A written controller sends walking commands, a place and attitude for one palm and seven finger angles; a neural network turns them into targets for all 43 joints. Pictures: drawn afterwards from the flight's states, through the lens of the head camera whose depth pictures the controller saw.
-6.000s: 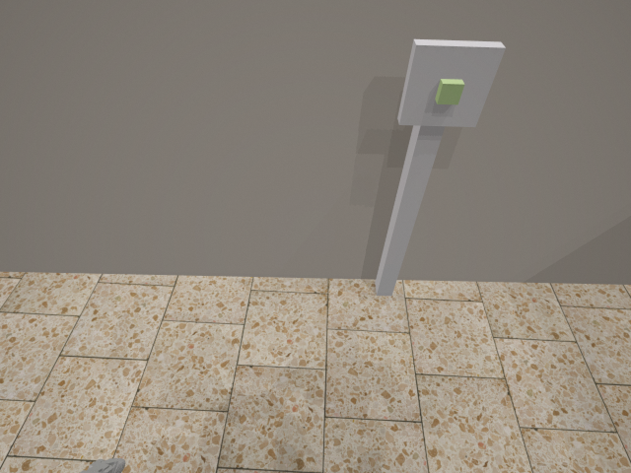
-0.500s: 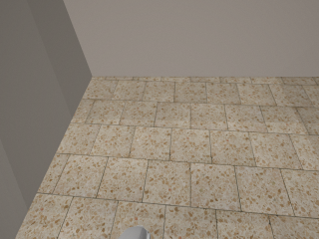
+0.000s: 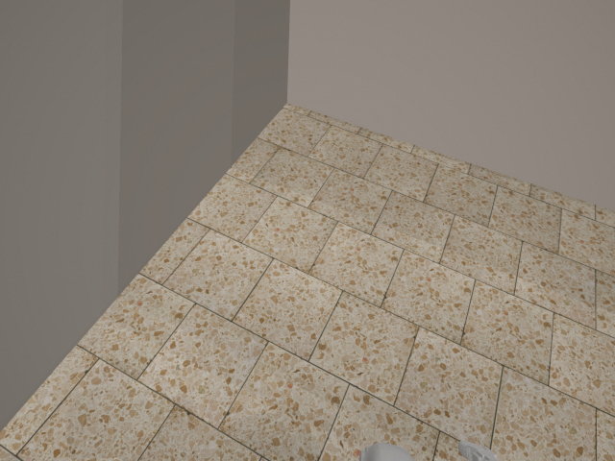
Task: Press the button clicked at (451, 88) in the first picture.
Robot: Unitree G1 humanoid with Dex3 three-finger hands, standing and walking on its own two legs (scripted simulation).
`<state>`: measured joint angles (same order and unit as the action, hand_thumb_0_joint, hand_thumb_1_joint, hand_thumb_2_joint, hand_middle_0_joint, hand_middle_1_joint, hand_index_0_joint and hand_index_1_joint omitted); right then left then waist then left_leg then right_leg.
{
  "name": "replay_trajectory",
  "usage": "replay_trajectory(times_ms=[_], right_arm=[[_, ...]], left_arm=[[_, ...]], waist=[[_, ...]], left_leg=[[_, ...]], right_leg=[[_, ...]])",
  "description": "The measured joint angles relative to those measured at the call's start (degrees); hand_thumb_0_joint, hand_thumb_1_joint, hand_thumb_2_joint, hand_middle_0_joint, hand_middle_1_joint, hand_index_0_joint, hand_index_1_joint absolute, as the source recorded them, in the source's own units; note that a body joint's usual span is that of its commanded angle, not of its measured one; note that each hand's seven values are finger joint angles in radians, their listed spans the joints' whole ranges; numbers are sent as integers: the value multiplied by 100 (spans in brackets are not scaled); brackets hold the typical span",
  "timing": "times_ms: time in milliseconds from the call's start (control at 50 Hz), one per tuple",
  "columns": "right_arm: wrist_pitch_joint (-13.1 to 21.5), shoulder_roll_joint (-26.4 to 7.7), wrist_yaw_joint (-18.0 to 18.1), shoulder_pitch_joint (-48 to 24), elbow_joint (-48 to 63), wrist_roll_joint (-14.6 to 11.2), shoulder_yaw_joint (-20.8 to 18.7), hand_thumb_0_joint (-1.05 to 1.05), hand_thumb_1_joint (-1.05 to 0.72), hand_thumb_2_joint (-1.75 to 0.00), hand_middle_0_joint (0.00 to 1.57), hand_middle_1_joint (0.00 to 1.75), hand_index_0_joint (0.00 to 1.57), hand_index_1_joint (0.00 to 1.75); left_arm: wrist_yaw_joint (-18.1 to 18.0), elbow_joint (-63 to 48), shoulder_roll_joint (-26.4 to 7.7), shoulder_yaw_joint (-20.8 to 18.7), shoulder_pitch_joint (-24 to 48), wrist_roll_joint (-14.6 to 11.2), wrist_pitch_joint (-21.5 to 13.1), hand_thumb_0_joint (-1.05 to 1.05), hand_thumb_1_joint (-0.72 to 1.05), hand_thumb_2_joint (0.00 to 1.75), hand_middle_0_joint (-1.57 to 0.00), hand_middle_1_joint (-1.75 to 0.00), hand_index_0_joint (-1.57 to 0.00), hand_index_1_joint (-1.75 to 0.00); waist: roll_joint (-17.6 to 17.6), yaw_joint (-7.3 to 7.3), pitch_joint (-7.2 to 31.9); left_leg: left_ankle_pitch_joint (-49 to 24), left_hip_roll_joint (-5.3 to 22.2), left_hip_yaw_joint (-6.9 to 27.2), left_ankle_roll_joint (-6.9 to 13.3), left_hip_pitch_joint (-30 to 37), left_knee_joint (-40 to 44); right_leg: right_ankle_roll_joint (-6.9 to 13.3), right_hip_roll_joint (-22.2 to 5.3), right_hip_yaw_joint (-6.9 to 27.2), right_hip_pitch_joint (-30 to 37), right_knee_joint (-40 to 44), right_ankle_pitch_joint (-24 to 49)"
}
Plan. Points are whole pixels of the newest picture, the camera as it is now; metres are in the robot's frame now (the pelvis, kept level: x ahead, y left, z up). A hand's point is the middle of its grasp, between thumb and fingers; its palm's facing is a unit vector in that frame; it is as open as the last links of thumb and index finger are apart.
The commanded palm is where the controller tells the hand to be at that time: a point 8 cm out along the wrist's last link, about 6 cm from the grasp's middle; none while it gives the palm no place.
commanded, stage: turn to face it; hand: left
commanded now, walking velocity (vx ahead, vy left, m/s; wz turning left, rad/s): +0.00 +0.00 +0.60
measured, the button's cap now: out of the picture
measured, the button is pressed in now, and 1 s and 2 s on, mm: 0 0 0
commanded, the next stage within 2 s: take the last steps up to it in 1.96 s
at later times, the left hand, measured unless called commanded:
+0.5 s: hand out of the picture +0.03 +0.16 -0.14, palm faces +0.29 -0.92 -0.25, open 7.4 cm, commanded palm none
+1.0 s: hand out of the picture -0.05 +0.23 -0.15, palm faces +0.57 -0.78 -0.27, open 7.4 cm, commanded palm none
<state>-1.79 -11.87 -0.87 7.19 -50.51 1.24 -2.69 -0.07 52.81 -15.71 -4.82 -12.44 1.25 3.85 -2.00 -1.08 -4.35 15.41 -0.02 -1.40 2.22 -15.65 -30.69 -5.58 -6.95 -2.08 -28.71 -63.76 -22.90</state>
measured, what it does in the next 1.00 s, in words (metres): steps on the spot, turning left: right foot, then left foot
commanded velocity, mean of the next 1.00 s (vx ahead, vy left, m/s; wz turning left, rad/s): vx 0.00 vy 0.00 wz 0.60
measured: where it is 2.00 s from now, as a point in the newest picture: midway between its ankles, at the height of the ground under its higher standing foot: outside the picture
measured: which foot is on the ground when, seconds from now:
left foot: down 0.00-0.24, up 0.26-0.64, down 0.66-1.00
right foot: up 0.00-0.24, down 0.26-0.66, up 0.68-1.00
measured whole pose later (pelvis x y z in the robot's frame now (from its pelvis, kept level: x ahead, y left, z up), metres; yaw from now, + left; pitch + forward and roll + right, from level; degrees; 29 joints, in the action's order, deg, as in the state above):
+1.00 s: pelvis -0.02 -0.01 +0.00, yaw +35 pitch +1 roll +0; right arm -2.3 -12.6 -0.9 10.1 -51.3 1.6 -3.0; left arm -0.4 49.8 -14.7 -3.9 -9.1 0.9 3.4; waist -0.2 1.0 -3.7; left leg 13.1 -2.5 3.6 1.7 -16.1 -28.8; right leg -5.4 -4.0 -0.4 -25.0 -53.1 -24.7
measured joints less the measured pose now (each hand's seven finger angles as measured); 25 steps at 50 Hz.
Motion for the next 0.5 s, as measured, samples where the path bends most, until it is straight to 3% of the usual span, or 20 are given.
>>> replay_trajectory(times_ms=[120, 220, 240, 280, 320, 380, 440, 500], right_arm=[[-63, 17, -11, 296, -129, 25, -47, 0, -91, -90, 20, 30, 20, 30], [-136, -76, -8, 498, -206, 36, -139, 0, -91, -90, 20, 30, 20, 30], [-150, -99, -8, 553, -211, 21, -162, 0, -91, -90, 20, 30, 20, 30], [-184, -196, -7, 610, -242, -7, -231, 0, -91, -90, 20, 30, 20, 30], [-258, -262, -9, 653, -295, 15, -285, 1, -91, -90, 20, 30, 20, 30], [-311, -329, -61, 655, -352, 36, -313, 1, -91, -90, 20, 30, 20, 30], [-332, -344, -101, 605, -367, 27, -308, 1, -91, -90, 20, 30, 20, 30], [-362, -335, -121, 497, -372, 17, -287, 1, -91, -90, 19, 30, 20, 30]], left_arm=[[-33, -204, 63, 18, 229, -21, -39, 0, 91, 90, -20, -30, -20, -30], [-50, -378, 230, 113, 412, -72, -136, 0, 91, 90, -20, -30, -20, -30], [-49, -431, 254, 144, 411, -76, -186, 0, 91, 90, -20, -30, -20, -30], [-69, -473, 373, 210, 428, -31, -283, 0, 91, 90, -20, -30, -20, -30], [-76, -496, 482, 278, 392, -16, -299, 0, 90, 90, -20, -30, -20, -30], [-90, -463, 584, 328, 296, -5, -293, 0, 90, 90, -20, -30, -20, -30], [-92, -389, 617, 359, 218, 17, -296, 0, 90, 90, -20, -30, -20, -30], [-75, -320, 596, 371, 137, 36, -290, 0, 90, 90, -20, -30, -20, -30]], waist=[[156, 157, 86], [333, 320, 109], [345, 332, 136], [493, 340, 126], [530, 357, 125], [490, 367, 106], [389, 371, 57], [279, 324, 3]], left_leg=[[-192, -140, 340, -28, -16, 209], [-159, -266, 657, -159, -239, -28], [-113, -318, 716, -202, -324, -156], [449, -323, 764, -281, -613, -830], [1072, -346, 615, -347, -981, -1994], [904, -174, 319, -485, -1336, -3305], [755, 46, 144, -607, -1363, -3506], [805, 197, 30, -660, -1192, -3044]], right_leg=[[-19, 216, 145, 250, 894, -47], [79, 503, 113, 889, 2318, 130], [108, 526, 82, 1122, 2841, 401], [397, 549, -67, 1228, 3043, 552], [587, 452, -241, 1294, 2980, 450], [630, 303, -448, 1524, 3196, 490], [605, 152, -647, 1680, 3349, 545], [564, 9, -844, 1742, 3388, 543]])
